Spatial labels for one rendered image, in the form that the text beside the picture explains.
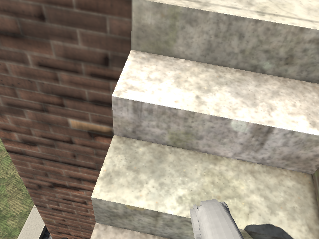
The right robot thigh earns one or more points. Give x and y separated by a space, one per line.
212 220

